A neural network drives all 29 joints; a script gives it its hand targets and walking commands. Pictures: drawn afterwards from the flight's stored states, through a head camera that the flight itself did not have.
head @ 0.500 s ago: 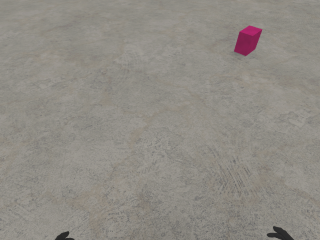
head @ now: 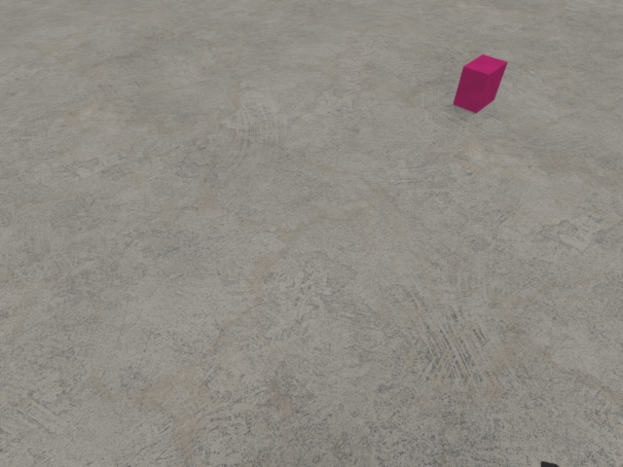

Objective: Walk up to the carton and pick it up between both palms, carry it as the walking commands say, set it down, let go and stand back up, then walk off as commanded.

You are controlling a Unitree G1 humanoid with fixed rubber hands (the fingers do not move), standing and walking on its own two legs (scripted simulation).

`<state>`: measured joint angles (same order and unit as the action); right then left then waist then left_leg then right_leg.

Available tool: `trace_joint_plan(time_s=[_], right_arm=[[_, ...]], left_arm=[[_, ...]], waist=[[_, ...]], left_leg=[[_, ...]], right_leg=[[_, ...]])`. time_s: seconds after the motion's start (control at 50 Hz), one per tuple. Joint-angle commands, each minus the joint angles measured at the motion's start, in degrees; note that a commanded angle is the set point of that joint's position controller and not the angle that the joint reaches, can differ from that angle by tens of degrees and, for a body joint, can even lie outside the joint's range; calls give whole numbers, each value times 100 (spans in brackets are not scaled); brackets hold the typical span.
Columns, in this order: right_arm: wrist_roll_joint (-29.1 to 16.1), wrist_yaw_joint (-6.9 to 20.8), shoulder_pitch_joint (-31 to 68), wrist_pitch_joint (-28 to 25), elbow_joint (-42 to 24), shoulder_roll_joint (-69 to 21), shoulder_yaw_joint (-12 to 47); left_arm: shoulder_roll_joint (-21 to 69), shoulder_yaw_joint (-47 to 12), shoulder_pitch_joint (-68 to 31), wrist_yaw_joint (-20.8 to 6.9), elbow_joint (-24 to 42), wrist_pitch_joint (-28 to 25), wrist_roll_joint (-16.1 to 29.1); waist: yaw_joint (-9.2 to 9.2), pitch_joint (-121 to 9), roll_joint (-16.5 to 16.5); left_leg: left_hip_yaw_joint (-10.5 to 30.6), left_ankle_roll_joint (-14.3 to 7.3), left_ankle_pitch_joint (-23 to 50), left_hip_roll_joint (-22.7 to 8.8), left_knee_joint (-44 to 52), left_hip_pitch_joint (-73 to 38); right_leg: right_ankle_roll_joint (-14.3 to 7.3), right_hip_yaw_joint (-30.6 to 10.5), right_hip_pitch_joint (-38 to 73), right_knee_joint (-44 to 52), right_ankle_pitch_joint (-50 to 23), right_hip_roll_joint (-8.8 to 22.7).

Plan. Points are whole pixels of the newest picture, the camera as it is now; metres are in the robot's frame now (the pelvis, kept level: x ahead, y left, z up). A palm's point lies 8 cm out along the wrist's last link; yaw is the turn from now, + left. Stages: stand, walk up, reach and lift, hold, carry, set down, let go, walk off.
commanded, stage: stand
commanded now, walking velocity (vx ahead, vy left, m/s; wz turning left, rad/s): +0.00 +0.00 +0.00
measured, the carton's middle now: (479, 83) +2.31 -0.97 -0.66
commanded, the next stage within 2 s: walk up in 1.18 s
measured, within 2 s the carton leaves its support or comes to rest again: neither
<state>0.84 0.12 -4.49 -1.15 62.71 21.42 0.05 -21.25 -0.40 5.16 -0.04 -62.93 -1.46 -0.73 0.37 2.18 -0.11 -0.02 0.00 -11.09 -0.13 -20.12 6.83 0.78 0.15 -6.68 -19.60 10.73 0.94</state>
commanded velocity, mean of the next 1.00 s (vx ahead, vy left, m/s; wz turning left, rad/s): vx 0.00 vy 0.00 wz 0.00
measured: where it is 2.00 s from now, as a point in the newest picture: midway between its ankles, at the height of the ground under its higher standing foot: outside the picture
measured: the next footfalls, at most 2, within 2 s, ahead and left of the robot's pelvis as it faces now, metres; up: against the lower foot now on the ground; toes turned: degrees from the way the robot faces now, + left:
right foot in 1.76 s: +0.16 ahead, -0.27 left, +0.00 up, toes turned -21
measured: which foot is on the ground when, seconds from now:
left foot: down 0.00-1.00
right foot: down 0.00-1.00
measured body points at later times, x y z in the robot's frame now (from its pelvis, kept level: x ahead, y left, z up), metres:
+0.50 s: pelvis +0.00 +0.00 +0.00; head +0.01 +0.00 +0.45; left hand +0.10 +0.31 -0.12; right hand +0.11 -0.31 -0.12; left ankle +0.00 +0.12 -0.75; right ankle +0.00 -0.13 -0.75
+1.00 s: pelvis +0.01 +0.00 +0.00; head +0.02 +0.00 +0.45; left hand +0.10 +0.32 -0.12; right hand +0.11 -0.31 -0.12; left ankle +0.00 +0.12 -0.75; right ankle +0.00 -0.13 -0.75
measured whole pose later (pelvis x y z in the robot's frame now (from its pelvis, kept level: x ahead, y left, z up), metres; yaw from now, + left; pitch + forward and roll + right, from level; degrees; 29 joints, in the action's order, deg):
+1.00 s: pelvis +0.01 +0.00 +0.00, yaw +0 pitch -2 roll +0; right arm 0.8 -0.1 -4.7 -1.0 63.1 22.1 0.2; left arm -21.8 0.0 5.5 0.1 -63.8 -1.0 -0.6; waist 0.3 2.1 -0.1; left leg -0.1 -0.1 -10.8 0.0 -18.1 5.7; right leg 0.9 0.2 -5.6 -17.7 10.6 1.1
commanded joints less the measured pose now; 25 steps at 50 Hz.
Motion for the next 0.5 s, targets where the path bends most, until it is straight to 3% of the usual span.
trace_joint_plan(time_s=[0.0,0.02,0.06,0.08,0.14,0.18,0.2,0.26,0.3,0.36,0.48], right_arm=[[-10,-21,342,-82,-302,1058,-187],[11,-30,195,-76,-206,1075,-189],[2,-30,233,-72,-246,1093,-186],[9,-33,364,-71,-259,1085,-171],[-11,-10,175,-65,-239,1033,-153],[-20,-37,227,-77,-219,1140,-195],[-8,-46,273,-58,-211,1131,-177],[-5,-36,247,-68,-240,1145,-211],[-4,-31,254,-61,-286,1014,-166],[20,-46,291,-56,-258,1062,-159],[-12,-46,228,-54,-221,1130,-191]], left_arm=[[-1023,184,-311,47,269,-66,1],[-1103,226,-193,27,242,-81,14],[-1112,215,-296,46,223,-66,1],[-995,203,-273,56,266,-51,33],[-1098,205,-210,60,191,-62,8],[-1017,208,-189,60,204,-51,10],[-1033,205,-214,61,189,-58,8],[-1036,216,-186,54,210,-59,3],[-1026,197,-287,48,220,-60,16],[-1043,193,-196,45,180,-61,-2],[-1106,208,-269,57,225,-50,26]], waist=[[-38,-307,91],[25,-310,27],[-47,-225,-72],[57,-305,-55],[-49,-354,-80],[4,-380,-43],[11,-352,145],[-8,-456,-19],[-18,-318,174],[8,-234,-90],[-13,-420,68]], left_leg=[[500,-154,650,-697,312,-125],[513,-181,576,-681,329,-91],[498,-145,581,-683,361,-34],[537,-185,593,-698,373,-32],[473,-127,768,-671,355,-144],[525,-160,834,-715,338,-181],[520,-130,829,-717,322,-195],[516,-182,761,-708,334,-258],[518,-176,702,-705,333,-111],[515,-184,709,-723,348,-152],[504,-141,1139,-745,388,-237]], right_leg=[[-244,-450,-119,386,-546,631],[-245,-486,-46,389,-409,645],[-250,-493,-167,361,-395,646],[-243,-473,-47,374,-450,637],[-217,-453,-36,322,-601,642],[-234,-455,-42,336,-622,659],[-229,-438,-54,390,-582,652],[-217,-484,-25,449,-560,653],[-242,-466,-36,449,-553,653],[-250,-526,-85,452,-533,678],[-237,-440,102,320,-929,662]])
